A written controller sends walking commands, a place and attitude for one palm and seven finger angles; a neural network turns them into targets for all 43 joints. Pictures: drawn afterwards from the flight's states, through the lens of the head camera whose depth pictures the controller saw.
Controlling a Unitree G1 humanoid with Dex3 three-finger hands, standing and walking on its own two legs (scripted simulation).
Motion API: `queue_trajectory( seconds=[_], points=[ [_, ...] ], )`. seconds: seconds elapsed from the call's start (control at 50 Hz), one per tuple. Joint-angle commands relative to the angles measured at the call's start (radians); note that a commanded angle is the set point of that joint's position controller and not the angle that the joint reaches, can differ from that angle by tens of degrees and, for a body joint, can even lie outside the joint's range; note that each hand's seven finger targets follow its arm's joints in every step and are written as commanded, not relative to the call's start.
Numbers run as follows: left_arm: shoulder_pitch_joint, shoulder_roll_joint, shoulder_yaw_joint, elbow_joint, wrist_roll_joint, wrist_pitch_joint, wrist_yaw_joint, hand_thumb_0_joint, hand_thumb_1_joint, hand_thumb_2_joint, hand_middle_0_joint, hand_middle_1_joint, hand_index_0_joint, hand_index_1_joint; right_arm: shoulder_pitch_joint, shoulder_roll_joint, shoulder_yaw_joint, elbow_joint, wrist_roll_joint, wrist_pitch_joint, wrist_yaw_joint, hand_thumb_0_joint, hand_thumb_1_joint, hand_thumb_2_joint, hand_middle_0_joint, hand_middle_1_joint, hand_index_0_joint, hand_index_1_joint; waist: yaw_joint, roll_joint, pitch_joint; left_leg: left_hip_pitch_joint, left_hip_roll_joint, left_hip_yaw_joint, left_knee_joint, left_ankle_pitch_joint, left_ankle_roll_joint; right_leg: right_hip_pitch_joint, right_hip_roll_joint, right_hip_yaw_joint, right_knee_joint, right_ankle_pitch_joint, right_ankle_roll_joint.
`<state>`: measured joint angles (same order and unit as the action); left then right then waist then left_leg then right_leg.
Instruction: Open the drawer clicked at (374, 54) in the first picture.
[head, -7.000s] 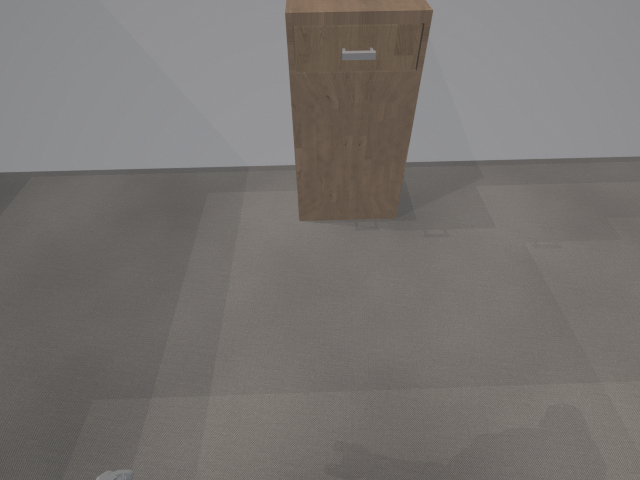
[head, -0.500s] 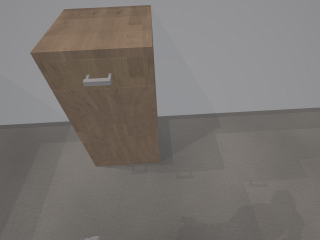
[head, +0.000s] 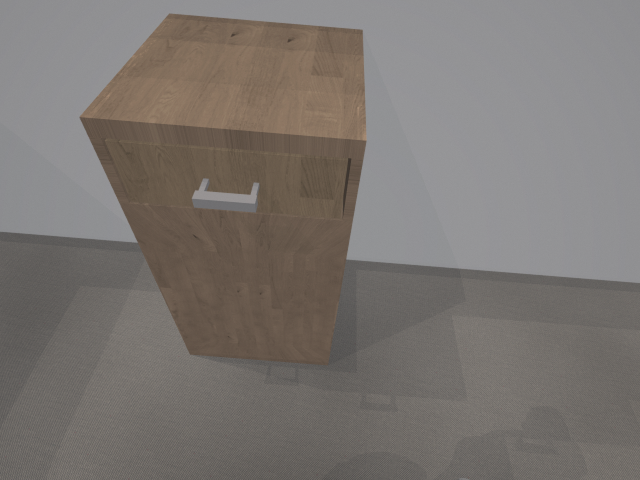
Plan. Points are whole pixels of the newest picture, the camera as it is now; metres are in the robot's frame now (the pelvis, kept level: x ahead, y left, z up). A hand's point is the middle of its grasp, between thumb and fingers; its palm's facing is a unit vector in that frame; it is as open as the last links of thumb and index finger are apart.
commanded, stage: come to a stop and stand still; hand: left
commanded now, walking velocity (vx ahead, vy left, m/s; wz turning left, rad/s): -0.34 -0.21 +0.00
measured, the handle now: (228, 193) +0.54 +0.23 +0.01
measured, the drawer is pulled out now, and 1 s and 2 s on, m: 0.00 0.00 0.00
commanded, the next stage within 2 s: look again from close up in 1.24 s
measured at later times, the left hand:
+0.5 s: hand out of the picture +0.09 +0.12 -0.14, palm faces +0.02 -0.95 -0.30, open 7.4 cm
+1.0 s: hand out of the picture -0.02 +0.16 -0.17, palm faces +0.07 -0.97 -0.22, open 7.4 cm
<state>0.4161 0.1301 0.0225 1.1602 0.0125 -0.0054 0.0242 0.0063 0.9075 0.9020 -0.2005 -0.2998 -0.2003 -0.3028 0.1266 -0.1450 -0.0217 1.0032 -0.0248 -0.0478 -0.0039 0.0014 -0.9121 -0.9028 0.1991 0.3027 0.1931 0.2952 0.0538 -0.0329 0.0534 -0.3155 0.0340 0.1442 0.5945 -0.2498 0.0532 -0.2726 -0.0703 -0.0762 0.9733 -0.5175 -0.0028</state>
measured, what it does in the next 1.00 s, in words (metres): steps on the spot: right foot, then left foot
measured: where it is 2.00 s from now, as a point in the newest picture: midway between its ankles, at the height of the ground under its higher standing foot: outside the picture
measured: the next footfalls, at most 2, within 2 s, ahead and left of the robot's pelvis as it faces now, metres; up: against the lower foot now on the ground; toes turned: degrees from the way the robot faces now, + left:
right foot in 0.36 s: +0.07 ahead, -0.11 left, +0.00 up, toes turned +0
left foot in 0.90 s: +0.01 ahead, +0.09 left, +0.00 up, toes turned +0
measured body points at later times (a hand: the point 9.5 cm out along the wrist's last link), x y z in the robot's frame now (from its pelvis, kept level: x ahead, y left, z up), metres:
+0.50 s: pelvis +0.01 -0.07 +0.01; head +0.03 -0.12 +0.46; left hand +0.09 +0.17 -0.11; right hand +0.04 -0.32 -0.17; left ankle -0.01 +0.08 -0.66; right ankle +0.04 -0.16 -0.73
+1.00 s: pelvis -0.01 -0.03 +0.01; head -0.01 -0.02 +0.46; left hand -0.03 +0.21 -0.15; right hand +0.01 -0.26 -0.14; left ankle -0.06 +0.09 -0.73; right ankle +0.01 -0.16 -0.72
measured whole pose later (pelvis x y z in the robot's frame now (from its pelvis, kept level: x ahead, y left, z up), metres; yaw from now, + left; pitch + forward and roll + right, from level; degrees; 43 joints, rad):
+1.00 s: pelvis -0.01 -0.03 +0.01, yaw -1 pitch +1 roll +1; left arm 0.30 0.21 0.04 1.10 0.02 0.05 0.02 0.01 0.91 0.90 -0.20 -0.30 -0.20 -0.30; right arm 0.27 -0.16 -0.01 1.07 -0.02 0.02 -0.02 0.00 -0.91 -0.90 0.20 0.30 0.19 0.30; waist 0.03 -0.04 -0.02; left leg -0.14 0.00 0.02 0.42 -0.29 -0.01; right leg -0.34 -0.06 -0.04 0.60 -0.29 0.01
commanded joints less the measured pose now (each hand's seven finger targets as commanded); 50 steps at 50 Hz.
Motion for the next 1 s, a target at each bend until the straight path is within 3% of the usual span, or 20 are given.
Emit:
queue_trajectory(
  seconds=[0.0,0.08,0.18,0.24,0.3,0.32,0.34,0.36,0.38,0.4,0.42,0.48,0.54,0.72,0.78,0.82,0.86,0.88,0.92,0.98],
  points=[
    [0.037,0.036,0.001,-0.039,-0.003,0.003,0.005,0.0,0.9,0.9,-0.2,-0.3,-0.2,-0.3,0.075,-0.118,-0.005,0.008,0.012,0.005,-0.041,0.0,-0.9,-0.9,0.2,0.3,0.2,0.3,-0.025,0.101,-0.022,0.078,0.286,-0.212,-0.315,0.63,0.101,-0.066,-0.051,0.067,-0.033,0.092,0.037],
    [0.019,0.081,0.025,-0.084,0.009,0.051,0.009,0.0,0.9,0.9,-0.2,-0.3,-0.2,-0.3,0.091,-0.157,-0.038,0.005,0.016,0.034,-0.054,0.0,-0.9,-0.9,0.2,0.3,0.2,0.3,-0.038,0.103,-0.057,0.115,0.315,-0.198,-0.286,0.675,0.128,-0.114,-0.02,0.052,-0.005,0.11,0.047],
    [-0.072,0.093,0.044,-0.163,0.007,0.063,0.007,0.0,0.9,0.9,-0.2,-0.3,-0.2,-0.3,0.059,-0.177,-0.058,-0.018,0.003,0.052,-0.047,0.0,-0.9,-0.9,0.2,0.3,0.2,0.3,-0.041,0.186,-0.054,0.114,0.3,-0.164,-0.243,0.625,0.125,-0.148,0.001,0.066,0.006,0.099,0.04],
    [-0.098,0.088,0.041,-0.191,0.002,0.05,0.006,0.0,0.9,0.9,-0.2,-0.3,-0.2,-0.3,0.042,-0.188,-0.068,-0.026,-0.003,0.06,-0.035,0.0,-0.9,-0.9,0.2,0.3,0.2,0.3,-0.044,0.244,-0.064,0.119,0.288,-0.17,-0.22,0.537,0.108,-0.081,0.005,0.035,-0.166,0.106,0.026],
    [-0.044,0.118,0.041,-0.176,0.008,0.022,0.008,0.0,0.9,0.9,-0.2,-0.3,-0.2,-0.3,0.061,-0.167,-0.066,-0.024,0.007,0.068,-0.019,0.0,-0.9,-0.9,0.2,0.3,0.2,0.3,-0.012,0.144,-0.079,0.054,0.191,-0.125,-0.104,0.269,0.023,0.093,0.008,0.017,-0.501,0.353,0.028],
    [-0.06,0.186,0.044,-0.186,0.019,0.005,0.012,0.0,0.9,0.9,-0.2,-0.3,-0.2,-0.3,0.103,-0.109,-0.059,-0.027,0.016,0.068,-0.012,0.0,-0.9,-0.9,0.2,0.3,0.2,0.3,-0.03,-0.06,-0.088,0.002,0.084,-0.059,0.038,0.047,-0.046,0.117,-0.128,0.19,-0.618,0.527,-0.006],
    [-0.096,0.265,0.052,-0.203,0.019,-0.002,0.012,0.0,0.9,0.9,-0.2,-0.3,-0.2,-0.3,0.116,-0.07,-0.05,-0.051,0.019,0.075,-0.005,0.0,-0.9,-0.9,0.2,0.3,0.2,0.3,-0.041,-0.232,-0.065,-0.084,-0.007,-0.054,0.162,-0.283,-0.077,0.082,-0.31,0.352,-0.659,0.732,-0.097],
    [-0.078,0.273,0.053,-0.21,0.013,0.001,0.011,0.0,0.9,0.9,-0.2,-0.3,-0.2,-0.3,0.079,-0.096,-0.055,-0.061,0.013,0.098,-0.012,0.0,-0.9,-0.9,0.2,0.3,0.2,0.3,-0.006,-0.185,-0.085,-0.062,-0.006,-0.15,0.279,-0.359,-0.07,0.02,-0.352,0.383,-0.677,0.756,-0.159],
    [-0.118,0.267,0.058,-0.209,0.014,0.005,0.017,0.0,0.9,0.9,-0.2,-0.3,-0.2,-0.3,0.09,-0.105,-0.058,-0.056,0.01,0.109,-0.014,0.0,-0.9,-0.9,0.2,0.3,0.2,0.3,-0.031,-0.22,-0.07,-0.087,-0.013,-0.18,0.377,-0.329,-0.068,0.002,-0.334,0.398,-0.687,0.673,-0.172],
    [-0.176,0.251,0.059,-0.223,0.013,0.006,0.019,0.0,0.9,0.9,-0.2,-0.3,-0.2,-0.3,0.112,-0.126,-0.062,-0.034,0.007,0.109,-0.01,0.0,-0.9,-0.9,0.2,0.3,0.2,0.3,-0.044,-0.183,-0.051,-0.124,-0.011,-0.198,0.458,-0.264,-0.07,0.021,-0.304,0.36,-0.681,0.617,-0.173],
    [-0.202,0.24,0.057,-0.234,0.011,0.006,0.018,0.0,0.9,0.9,-0.2,-0.3,-0.2,-0.3,0.122,-0.136,-0.065,-0.021,0.006,0.107,-0.005,0.0,-0.9,-0.9,0.2,0.3,0.2,0.3,-0.049,-0.127,-0.035,-0.147,-0.007,-0.198,0.504,-0.199,-0.077,0.034,-0.271,0.308,-0.669,0.6,-0.157],
    [-0.205,0.232,0.065,-0.24,0.008,0.003,0.021,0.0,0.9,0.9,-0.2,-0.3,-0.2,-0.3,0.142,-0.147,-0.065,-0.013,0.005,0.106,0.004,0.0,-0.9,-0.9,0.2,0.3,0.2,0.3,-0.038,-0.129,-0.048,-0.182,-0.003,-0.197,0.518,-0.103,-0.098,0.094,-0.252,0.241,-0.677,0.532,-0.135],
    [-0.149,0.229,0.065,-0.224,0.01,0.001,0.021,0.0,0.9,0.9,-0.2,-0.3,-0.2,-0.3,0.115,-0.143,-0.06,-0.027,0.002,0.104,0.007,0.0,-0.9,-0.9,0.2,0.3,0.2,0.3,-0.008,-0.121,-0.056,-0.186,-0.006,-0.19,0.452,-0.098,-0.108,0.144,-0.25,0.261,-0.691,0.47,-0.135],
    [-0.126,0.252,0.071,-0.195,0.023,0.009,0.006,0.0,0.9,0.9,-0.2,-0.3,-0.2,-0.3,0.129,-0.12,-0.041,-0.029,0.01,0.085,0.008,0.0,-0.9,-0.9,0.2,0.3,0.2,0.3,0.004,-0.175,-0.065,-0.034,-0.02,-0.119,0.112,-0.173,-0.08,0.106,-0.212,0.285,-0.764,0.222,-0.143],
    [-0.154,0.248,0.069,-0.173,0.018,0.015,0.006,0.0,0.9,0.9,-0.2,-0.3,-0.2,-0.3,0.204,-0.104,-0.031,-0.001,0.014,0.072,-0.001,0.0,-0.9,-0.9,0.2,0.3,0.2,0.3,-0.033,-0.172,-0.088,0.096,-0.033,-0.09,-0.071,-0.1,-0.068,0.065,-0.176,0.247,-0.733,0.221,-0.119],
    [-0.179,0.216,0.058,-0.165,0.007,0.023,0.006,0.0,0.9,0.9,-0.2,-0.3,-0.2,-0.3,0.275,-0.105,-0.024,0.034,0.014,0.06,-0.008,0.0,-0.9,-0.9,0.2,0.3,0.2,0.3,-0.069,-0.106,-0.069,0.252,-0.021,-0.089,-0.234,-0.005,-0.056,-0.072,-0.118,0.199,-0.686,0.114,-0.063],
    [-0.147,0.129,0.036,-0.165,-0.004,0.029,-0.001,0.0,0.9,0.9,-0.2,-0.3,-0.2,-0.3,0.248,-0.184,-0.031,0.019,0.001,0.05,-0.014,0.0,-0.9,-0.9,0.2,0.3,0.2,0.3,-0.053,0.164,-0.012,0.154,0.179,-0.333,-0.384,-0.179,0.01,-0.146,0.001,0.077,-0.506,0.133,-0.008],
    [-0.142,0.11,0.03,-0.169,0.001,0.025,-0.007,0.0,0.9,0.9,-0.2,-0.3,-0.2,-0.3,0.207,-0.217,-0.032,-0.008,0.003,0.054,-0.017,0.0,-0.9,-0.9,0.2,0.3,0.2,0.3,-0.036,0.194,0.019,-0.001,0.247,-0.399,-0.448,-0.273,0.04,-0.079,0.023,0.013,-0.419,0.166,0.007],
    [-0.142,0.108,0.023,-0.128,0.013,0.035,-0.009,0.0,0.9,0.9,-0.2,-0.3,-0.2,-0.3,0.102,-0.174,-0.016,0.0,0.006,0.047,-0.025,0.0,-0.9,-0.9,0.2,0.3,0.2,0.3,-0.015,0.281,0.071,-0.09,0.201,-0.359,-0.505,-0.277,0.05,-0.022,0.012,0.033,-0.311,0.182,0.017],
    [-0.103,0.102,0.009,-0.084,0.008,0.023,-0.011,0.0,0.9,0.9,-0.2,-0.3,-0.2,-0.3,0.114,-0.142,-0.004,0.026,0.013,0.041,-0.035,0.0,-0.9,-0.9,0.2,0.3,0.2,0.3,-0.015,0.197,0.066,0.012,0.152,-0.255,-0.403,-0.003,0.044,-0.025,0.005,0.045,-0.353,0.206,0.016]
  ],
)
